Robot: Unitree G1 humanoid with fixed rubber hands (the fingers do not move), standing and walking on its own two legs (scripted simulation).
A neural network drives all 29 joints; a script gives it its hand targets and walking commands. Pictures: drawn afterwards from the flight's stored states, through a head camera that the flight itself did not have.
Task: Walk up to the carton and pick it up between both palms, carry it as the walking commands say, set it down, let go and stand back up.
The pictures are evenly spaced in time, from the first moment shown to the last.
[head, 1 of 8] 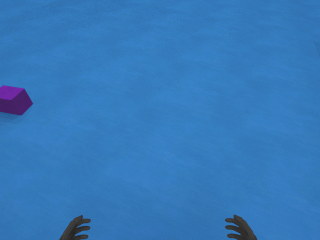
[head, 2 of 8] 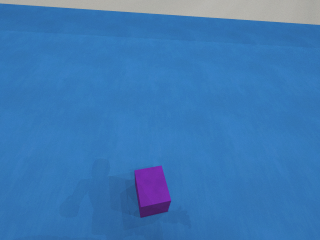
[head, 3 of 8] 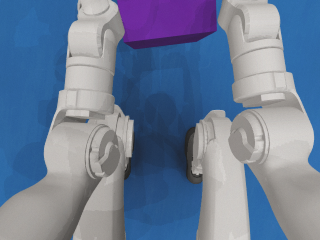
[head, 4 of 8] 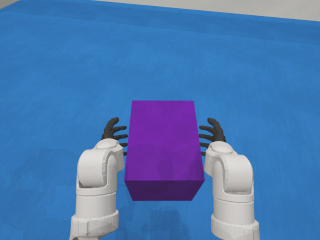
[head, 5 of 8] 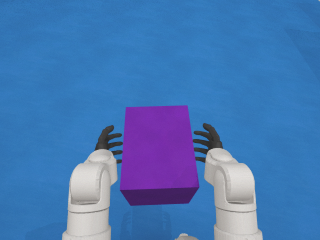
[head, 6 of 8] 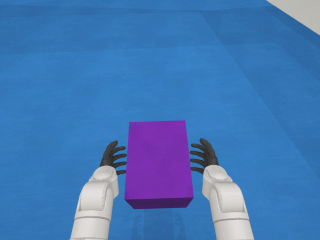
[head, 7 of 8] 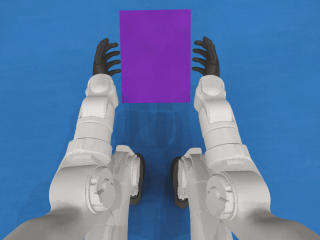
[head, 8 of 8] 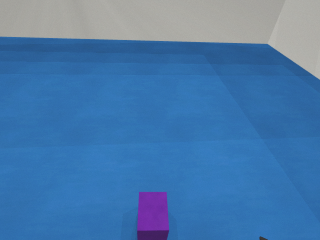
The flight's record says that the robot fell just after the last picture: no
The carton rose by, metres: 0.72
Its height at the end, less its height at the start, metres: +0.00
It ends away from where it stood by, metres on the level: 5.30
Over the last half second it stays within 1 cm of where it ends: yes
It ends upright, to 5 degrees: yes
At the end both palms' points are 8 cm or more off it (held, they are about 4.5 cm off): yes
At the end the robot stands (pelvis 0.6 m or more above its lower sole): yes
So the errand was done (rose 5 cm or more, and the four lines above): yes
